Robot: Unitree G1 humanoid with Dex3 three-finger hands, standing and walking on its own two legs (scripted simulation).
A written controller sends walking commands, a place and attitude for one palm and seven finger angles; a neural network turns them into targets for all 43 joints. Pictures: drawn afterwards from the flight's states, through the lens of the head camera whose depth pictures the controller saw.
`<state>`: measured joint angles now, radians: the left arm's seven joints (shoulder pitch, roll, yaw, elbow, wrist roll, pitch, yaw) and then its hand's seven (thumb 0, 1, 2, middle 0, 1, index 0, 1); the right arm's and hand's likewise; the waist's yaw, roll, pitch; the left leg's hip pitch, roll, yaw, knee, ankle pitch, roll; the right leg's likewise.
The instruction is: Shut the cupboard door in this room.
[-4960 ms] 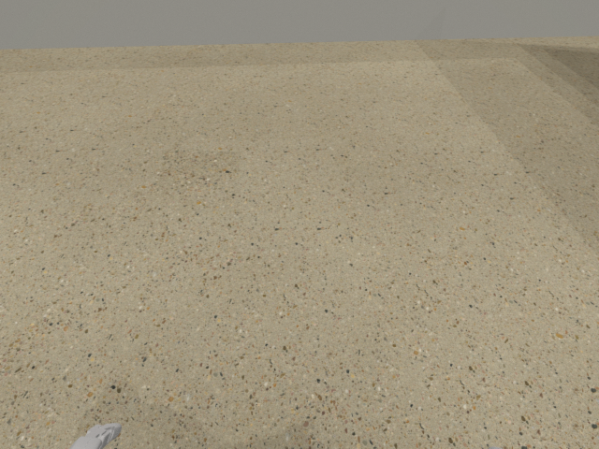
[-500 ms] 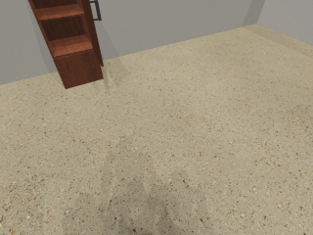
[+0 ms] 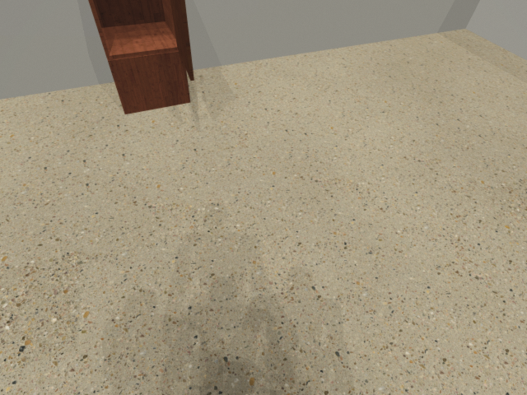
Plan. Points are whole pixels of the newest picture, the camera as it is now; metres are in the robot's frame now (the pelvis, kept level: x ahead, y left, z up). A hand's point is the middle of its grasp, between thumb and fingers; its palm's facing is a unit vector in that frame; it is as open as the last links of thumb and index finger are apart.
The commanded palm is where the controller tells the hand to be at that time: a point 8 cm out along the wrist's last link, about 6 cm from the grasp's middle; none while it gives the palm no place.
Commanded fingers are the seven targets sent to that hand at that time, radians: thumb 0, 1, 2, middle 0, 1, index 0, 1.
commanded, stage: stand and wait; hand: left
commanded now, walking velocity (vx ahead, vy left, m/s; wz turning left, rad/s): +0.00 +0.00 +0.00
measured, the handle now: out of the picture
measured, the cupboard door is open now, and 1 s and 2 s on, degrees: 86 86 86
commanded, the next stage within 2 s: turn or walk to find it in 0.26 s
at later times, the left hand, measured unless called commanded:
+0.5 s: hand out of the picture +0.00 +0.14 -0.15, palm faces +0.17 -0.96 -0.24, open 7.3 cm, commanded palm none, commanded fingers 0.00 0.90 0.90 -0.20 -0.30 -0.20 -0.30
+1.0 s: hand out of the picture -0.05 +0.22 -0.16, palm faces +0.36 -0.90 -0.23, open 7.4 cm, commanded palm none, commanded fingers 0.00 0.90 0.90 -0.20 -0.30 -0.20 -0.30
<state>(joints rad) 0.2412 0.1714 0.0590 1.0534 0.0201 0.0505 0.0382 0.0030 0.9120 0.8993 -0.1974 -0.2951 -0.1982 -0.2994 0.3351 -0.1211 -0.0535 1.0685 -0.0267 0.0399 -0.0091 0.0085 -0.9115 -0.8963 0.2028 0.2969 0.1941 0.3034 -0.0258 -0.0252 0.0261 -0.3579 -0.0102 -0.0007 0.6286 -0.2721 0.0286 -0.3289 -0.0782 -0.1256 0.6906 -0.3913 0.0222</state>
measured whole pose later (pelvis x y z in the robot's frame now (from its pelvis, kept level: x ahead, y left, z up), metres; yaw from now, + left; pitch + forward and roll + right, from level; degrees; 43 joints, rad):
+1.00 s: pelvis -0.05 +0.00 +0.02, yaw +19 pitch -1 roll -1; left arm 0.17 0.25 0.07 0.98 0.02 0.05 0.02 0.00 0.91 0.90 -0.20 -0.29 -0.20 -0.30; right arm 0.17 -0.17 -0.04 0.99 -0.02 0.02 -0.01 0.01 -0.91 -0.90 0.21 0.30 0.20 0.30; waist 0.00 -0.03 0.06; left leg -0.21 -0.03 -0.02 0.43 -0.22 0.05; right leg -0.43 -0.09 -0.02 1.03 -0.39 0.09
